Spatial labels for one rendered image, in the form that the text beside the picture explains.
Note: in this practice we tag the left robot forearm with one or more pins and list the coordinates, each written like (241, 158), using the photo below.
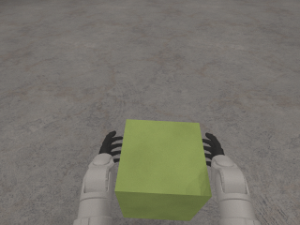
(95, 207)

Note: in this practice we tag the robot right hand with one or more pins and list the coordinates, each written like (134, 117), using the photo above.
(215, 148)

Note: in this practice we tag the carton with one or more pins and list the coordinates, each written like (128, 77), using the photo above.
(162, 171)

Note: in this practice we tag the robot left hand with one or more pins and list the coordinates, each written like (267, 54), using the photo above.
(107, 145)

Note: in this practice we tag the right robot forearm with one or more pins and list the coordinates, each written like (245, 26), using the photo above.
(233, 196)

